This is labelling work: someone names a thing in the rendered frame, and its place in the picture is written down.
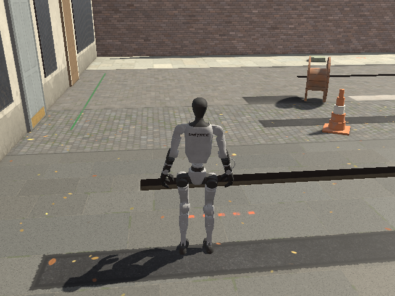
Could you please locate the robot left hand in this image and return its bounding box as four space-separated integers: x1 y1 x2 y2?
160 173 174 188

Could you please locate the left robot forearm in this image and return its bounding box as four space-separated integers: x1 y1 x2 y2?
162 148 175 175

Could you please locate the left robot thigh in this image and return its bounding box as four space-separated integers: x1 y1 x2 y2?
176 171 190 214

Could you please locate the right robot forearm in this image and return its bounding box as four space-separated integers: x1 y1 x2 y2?
221 150 233 175

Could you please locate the robot right upper arm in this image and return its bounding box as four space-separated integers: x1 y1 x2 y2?
212 125 228 158

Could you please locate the robot right hand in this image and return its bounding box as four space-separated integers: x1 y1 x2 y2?
220 173 234 187

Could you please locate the robot left upper arm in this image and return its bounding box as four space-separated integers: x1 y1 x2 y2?
169 124 186 158

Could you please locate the robot left shin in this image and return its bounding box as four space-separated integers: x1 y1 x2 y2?
179 203 189 246

